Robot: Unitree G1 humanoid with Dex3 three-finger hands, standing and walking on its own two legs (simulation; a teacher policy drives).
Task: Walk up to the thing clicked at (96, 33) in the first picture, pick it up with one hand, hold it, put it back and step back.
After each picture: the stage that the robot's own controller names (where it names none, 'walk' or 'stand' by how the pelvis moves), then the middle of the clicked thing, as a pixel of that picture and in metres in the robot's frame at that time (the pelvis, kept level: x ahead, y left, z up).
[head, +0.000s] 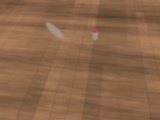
stand; (95, 34) +1.56 -0.09 -0.72
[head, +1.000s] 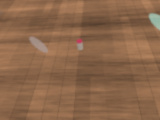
walk; (79, 44) +1.43 +0.19 -0.70
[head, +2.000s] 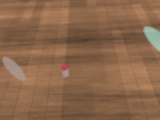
walk; (64, 71) +0.96 +0.27 -0.71
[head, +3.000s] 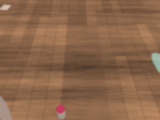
walk; (61, 111) +0.57 +0.20 -0.69
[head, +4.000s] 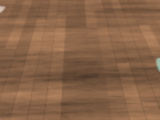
stand; out of the picture +0.40 +0.20 -0.71
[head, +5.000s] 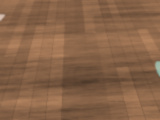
stand; out of the picture +0.39 +0.20 -0.72
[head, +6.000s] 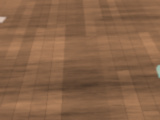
stand; out of the picture +0.37 +0.21 -0.73
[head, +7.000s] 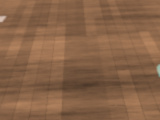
stand; out of the picture +0.37 +0.20 -0.73
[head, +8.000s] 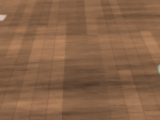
stand; out of the picture +0.36 +0.20 -0.73
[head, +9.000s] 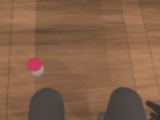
go down; (36, 67) +0.45 +0.22 -0.37
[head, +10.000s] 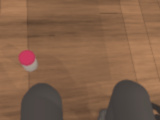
go down; (28, 61) +0.46 +0.23 -0.30
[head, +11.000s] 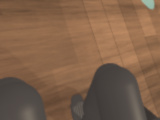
close in; out of the picture +0.44 +0.26 -0.23
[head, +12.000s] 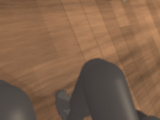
close; out of the picture +0.43 +0.28 -0.23
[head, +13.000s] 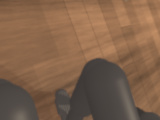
lift; out of the picture +0.43 +0.28 -0.23
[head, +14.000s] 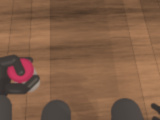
lift; (25, 76) +0.35 +0.21 -0.03
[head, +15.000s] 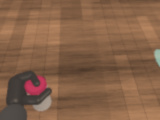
hold; (39, 94) +0.33 +0.17 -0.01
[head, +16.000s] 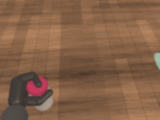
hold; (40, 94) +0.33 +0.17 -0.01
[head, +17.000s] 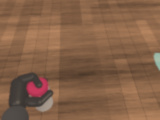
hold; (41, 95) +0.33 +0.17 -0.01
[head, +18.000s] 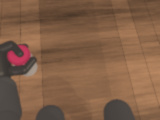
crouch; (24, 61) +0.43 +0.20 -0.08
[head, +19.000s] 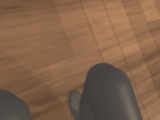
lower; out of the picture +0.48 +0.28 -0.19
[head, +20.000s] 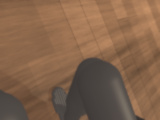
lower; out of the picture +0.45 +0.30 -0.23
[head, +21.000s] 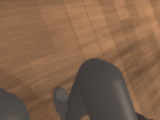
lower; out of the picture +0.45 +0.30 -0.23
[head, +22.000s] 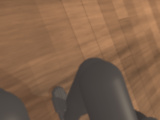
lower; out of the picture +0.45 +0.30 -0.23
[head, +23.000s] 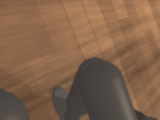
loosen; out of the picture +0.45 +0.29 -0.23
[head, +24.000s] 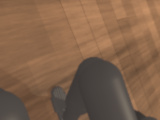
withdraw; out of the picture +0.45 +0.29 -0.24
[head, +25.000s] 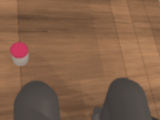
stand; (20, 54) +0.47 +0.24 -0.28
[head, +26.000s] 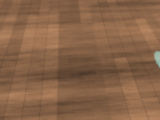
stand; out of the picture +0.39 +0.19 -0.65
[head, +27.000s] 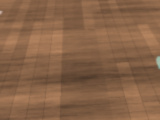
stand; out of the picture +0.41 +0.20 -0.67
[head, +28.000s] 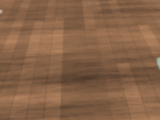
stand; out of the picture +0.41 +0.20 -0.67
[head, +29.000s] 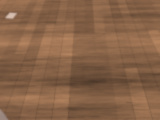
stand; out of the picture +0.41 +0.19 -0.72
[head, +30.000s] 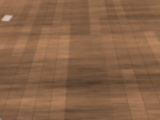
stand; out of the picture +0.41 +0.21 -0.73
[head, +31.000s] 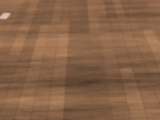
walk; out of the picture +0.40 +0.21 -0.73
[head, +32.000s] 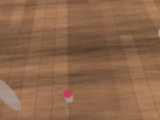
walk; (68, 96) +0.56 +0.18 -0.70
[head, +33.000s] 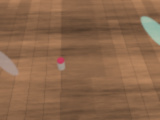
walk; (61, 63) +0.89 +0.20 -0.70
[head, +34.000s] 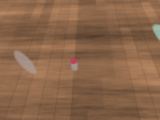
stand; (74, 64) +1.03 +0.19 -0.71
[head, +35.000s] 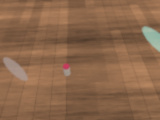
stand; (66, 69) +0.99 +0.19 -0.72
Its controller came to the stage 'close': yes
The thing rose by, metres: 0.71
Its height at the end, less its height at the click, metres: +0.00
